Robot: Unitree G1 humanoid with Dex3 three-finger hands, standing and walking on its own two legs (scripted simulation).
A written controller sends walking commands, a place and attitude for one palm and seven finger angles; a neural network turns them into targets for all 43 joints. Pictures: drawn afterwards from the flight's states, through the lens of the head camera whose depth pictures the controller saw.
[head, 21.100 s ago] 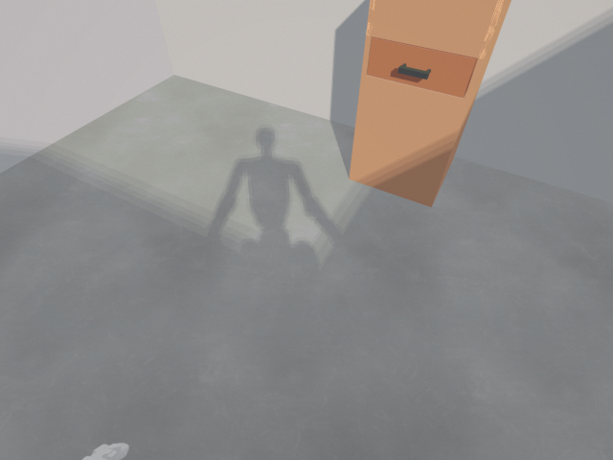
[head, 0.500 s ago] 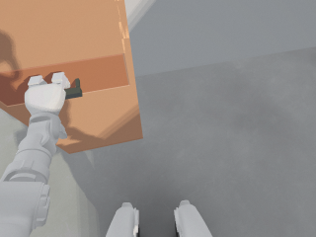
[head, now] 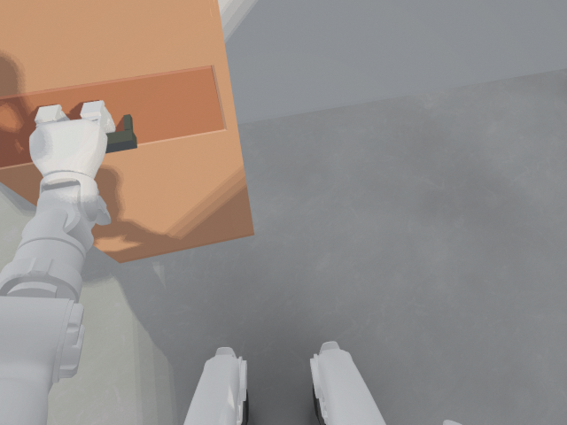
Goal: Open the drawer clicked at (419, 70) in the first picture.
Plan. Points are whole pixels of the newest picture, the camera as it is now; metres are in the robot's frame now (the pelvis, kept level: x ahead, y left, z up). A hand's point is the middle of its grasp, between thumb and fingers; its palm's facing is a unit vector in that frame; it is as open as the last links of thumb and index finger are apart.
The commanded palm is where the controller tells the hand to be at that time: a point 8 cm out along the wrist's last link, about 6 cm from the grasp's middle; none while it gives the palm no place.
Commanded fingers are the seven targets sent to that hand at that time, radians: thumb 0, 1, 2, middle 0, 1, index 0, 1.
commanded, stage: lower the fingers behind the handle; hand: left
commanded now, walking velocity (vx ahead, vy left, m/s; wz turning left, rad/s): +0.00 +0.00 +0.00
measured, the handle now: (97, 135) +0.55 +0.27 -0.01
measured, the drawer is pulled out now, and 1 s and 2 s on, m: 0.00 0.00 0.00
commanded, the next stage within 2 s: lift the fingers back up to retry in 0.26 s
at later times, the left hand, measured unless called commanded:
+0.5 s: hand (89, 162) +0.49 +0.27 +0.00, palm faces -0.06 +0.01 -1.00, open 13.8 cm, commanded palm +0.48 +0.27 +0.04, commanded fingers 0.00 -0.50 0.30 -0.30 -1.20 -0.30 -1.20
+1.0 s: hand (56, 146) +0.49 +0.29 +0.05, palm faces -0.08 -0.04 -1.00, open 13.8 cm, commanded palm +0.47 +0.27 +0.11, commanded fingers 0.00 -0.50 0.30 -0.30 -1.20 -0.30 -1.20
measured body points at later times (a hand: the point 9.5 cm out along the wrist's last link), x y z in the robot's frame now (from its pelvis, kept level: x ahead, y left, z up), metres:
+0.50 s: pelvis -0.01 +0.00 +0.00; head +0.15 +0.00 +0.42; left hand +0.49 +0.27 +0.06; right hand +0.02 -0.27 -0.14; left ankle +0.04 +0.13 -0.61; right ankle +0.04 -0.14 -0.61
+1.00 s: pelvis +0.04 +0.01 +0.06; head +0.16 +0.01 +0.50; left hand +0.49 +0.29 +0.11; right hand +0.07 -0.27 -0.07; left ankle +0.04 +0.13 -0.61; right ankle +0.04 -0.14 -0.61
